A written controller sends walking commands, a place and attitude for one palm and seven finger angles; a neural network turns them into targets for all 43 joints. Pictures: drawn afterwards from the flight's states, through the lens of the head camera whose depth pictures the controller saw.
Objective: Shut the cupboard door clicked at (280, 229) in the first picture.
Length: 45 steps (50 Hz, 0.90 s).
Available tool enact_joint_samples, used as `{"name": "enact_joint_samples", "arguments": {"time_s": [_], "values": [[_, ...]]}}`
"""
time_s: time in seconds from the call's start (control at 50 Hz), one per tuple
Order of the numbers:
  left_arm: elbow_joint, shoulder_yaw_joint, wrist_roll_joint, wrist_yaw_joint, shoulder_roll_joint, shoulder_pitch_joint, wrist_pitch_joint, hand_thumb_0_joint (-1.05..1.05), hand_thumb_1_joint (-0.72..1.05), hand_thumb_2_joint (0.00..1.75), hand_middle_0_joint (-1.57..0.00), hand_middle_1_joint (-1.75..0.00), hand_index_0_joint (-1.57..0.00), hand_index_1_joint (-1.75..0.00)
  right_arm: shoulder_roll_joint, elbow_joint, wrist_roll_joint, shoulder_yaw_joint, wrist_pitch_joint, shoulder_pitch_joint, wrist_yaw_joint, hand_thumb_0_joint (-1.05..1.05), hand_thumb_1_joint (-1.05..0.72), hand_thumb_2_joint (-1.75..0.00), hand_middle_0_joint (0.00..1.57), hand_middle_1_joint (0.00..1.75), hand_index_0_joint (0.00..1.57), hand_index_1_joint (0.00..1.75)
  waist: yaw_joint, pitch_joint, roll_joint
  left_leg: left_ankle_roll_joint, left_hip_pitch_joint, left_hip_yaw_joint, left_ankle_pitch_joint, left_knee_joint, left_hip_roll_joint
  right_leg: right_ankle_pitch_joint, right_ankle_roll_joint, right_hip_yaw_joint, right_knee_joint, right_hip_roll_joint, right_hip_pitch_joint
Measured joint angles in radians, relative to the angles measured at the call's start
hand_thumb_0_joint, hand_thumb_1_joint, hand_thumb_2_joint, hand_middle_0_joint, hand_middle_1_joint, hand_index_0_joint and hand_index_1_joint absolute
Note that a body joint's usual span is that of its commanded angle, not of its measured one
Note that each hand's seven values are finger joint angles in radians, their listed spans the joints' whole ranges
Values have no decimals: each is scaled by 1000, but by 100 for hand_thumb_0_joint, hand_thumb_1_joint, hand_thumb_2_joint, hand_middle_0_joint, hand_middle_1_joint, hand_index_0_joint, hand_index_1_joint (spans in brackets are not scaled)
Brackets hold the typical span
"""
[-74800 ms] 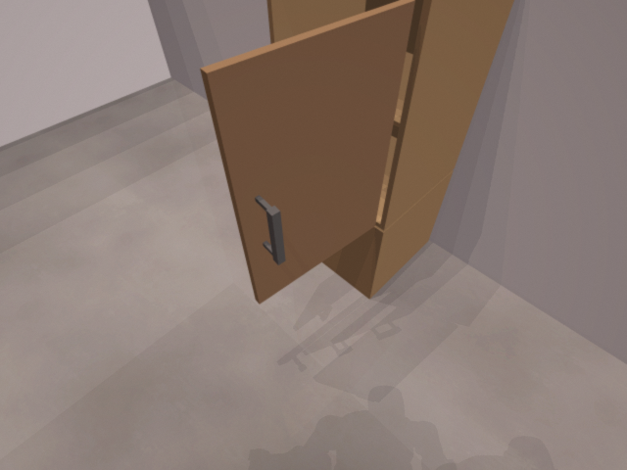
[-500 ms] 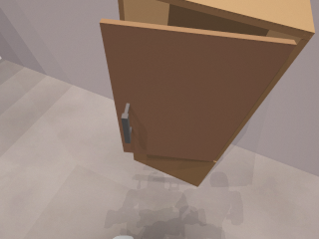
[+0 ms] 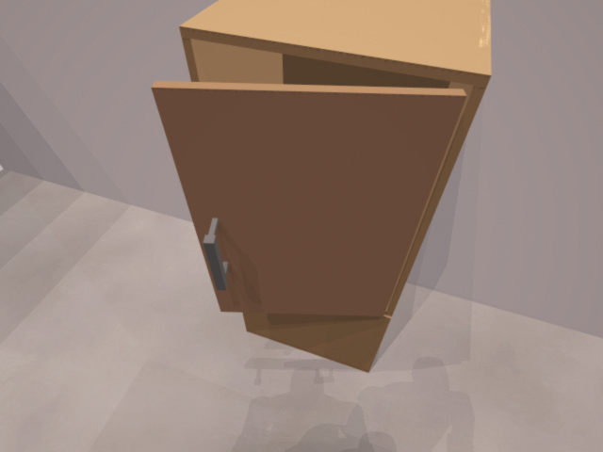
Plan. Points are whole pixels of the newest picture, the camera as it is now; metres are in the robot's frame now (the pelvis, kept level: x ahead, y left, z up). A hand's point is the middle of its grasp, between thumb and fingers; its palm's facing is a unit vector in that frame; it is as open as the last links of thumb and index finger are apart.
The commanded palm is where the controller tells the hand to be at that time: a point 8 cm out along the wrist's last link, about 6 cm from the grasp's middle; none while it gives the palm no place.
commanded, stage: come to a stop and stand still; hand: left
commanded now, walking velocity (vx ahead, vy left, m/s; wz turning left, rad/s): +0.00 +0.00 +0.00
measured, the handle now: (218, 255) +0.46 +0.18 -0.08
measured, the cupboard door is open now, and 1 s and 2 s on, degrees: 18 18 18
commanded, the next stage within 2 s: look again from close up in 0.38 s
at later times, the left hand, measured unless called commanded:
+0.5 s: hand out of the picture -0.01 +0.13 -0.18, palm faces +0.06 -0.99 -0.15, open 7.4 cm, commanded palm none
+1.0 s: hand out of the picture -0.02 +0.24 -0.18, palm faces +0.01 -0.98 -0.22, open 7.4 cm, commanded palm none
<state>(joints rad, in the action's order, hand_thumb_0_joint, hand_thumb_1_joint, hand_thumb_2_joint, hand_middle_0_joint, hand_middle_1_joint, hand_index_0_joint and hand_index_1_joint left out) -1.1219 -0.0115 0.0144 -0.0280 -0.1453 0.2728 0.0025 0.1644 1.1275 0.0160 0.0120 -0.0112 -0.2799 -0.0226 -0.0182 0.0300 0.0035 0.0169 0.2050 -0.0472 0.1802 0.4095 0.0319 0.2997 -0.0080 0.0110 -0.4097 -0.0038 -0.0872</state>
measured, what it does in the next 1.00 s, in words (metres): shifts its weight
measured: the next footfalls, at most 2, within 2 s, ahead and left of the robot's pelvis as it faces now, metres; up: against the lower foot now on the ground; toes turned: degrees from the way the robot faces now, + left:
none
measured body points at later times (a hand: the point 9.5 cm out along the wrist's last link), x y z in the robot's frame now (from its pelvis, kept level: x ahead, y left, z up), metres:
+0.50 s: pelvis +0.01 -0.01 +0.00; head +0.02 -0.01 +0.45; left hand -0.01 +0.18 -0.17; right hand +0.00 -0.23 -0.16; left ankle +0.02 +0.13 -0.74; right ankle -0.05 -0.11 -0.74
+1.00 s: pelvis -0.02 +0.05 -0.01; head -0.03 +0.06 +0.44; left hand -0.02 +0.29 -0.17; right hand +0.03 -0.19 -0.15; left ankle +0.03 +0.12 -0.74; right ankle -0.05 -0.11 -0.74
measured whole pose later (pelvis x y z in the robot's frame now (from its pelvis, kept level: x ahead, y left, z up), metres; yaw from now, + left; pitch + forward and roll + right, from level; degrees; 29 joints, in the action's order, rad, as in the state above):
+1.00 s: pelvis -0.02 +0.05 -0.01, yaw +0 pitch -1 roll -1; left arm -1.01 0.01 0.03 -0.04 -0.21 0.33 0.00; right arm 0.17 1.00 0.02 0.00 0.00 -0.25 0.00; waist 0.01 0.00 0.03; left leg -0.07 0.29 -0.07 0.19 0.49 -0.03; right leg 0.31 0.03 0.03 -0.49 0.05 -0.17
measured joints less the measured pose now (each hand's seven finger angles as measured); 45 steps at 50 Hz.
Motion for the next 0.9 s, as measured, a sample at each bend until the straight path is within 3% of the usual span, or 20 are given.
{"name": "enact_joint_samples", "arguments": {"time_s": [0.24,0.48,0.54,0.58,0.62,0.68,0.9], "values": [[-21,3,-5,-6,35,31,-3,1,91,90,-20,-30,-20,-30,-36,44,1,-7,-3,-49,-9,1,-91,-90,20,30,20,30,5,10,10,23,-8,18,-3,-9,23,-7,-24,-15,24,-25,19],[-22,-2,-2,-12,45,39,-6,0,90,90,-20,-30,-20,-30,-53,23,-1,-7,7,-6,-17,1,-91,-90,20,30,20,30,18,15,18,24,-11,17,20,10,24,10,-25,-14,16,-26,26],[-2,6,11,-33,57,51,-44,0,90,90,-20,-30,-20,-30,-18,-9,1,-4,3,15,-14,2,-93,-90,20,30,20,30,24,18,-10,5,50,15,65,121,32,3,-12,-7,4,-38,4],[20,14,8,-38,54,71,-56,0,90,90,-20,-30,-20,-30,0,-47,0,2,18,25,-12,2,-93,-90,20,30,20,30,12,19,-15,-18,50,10,51,121,21,11,-7,-1,-50,-37,-20],[32,15,6,-38,38,81,-51,0,90,90,-20,-30,-20,-30,5,-73,-3,6,31,25,-12,2,-93,-90,20,30,20,30,3,7,-3,-20,45,6,75,129,10,33,-2,0,-95,-26,-32],[48,15,8,-34,11,72,-33,0,90,90,-20,-30,-20,-30,9,-95,-3,5,31,31,-13,2,-93,-90,20,30,20,30,13,-10,14,-26,51,-7,97,161,-7,69,10,12,-108,-6,-29],[111,20,14,-19,-54,40,-5,0,91,90,-20,-30,-20,-30,-2,-132,5,-10,12,43,16,1,-93,-90,20,30,20,30,27,-35,20,-72,75,-20,40,119,-48,23,38,18,-92,34,-64]]}}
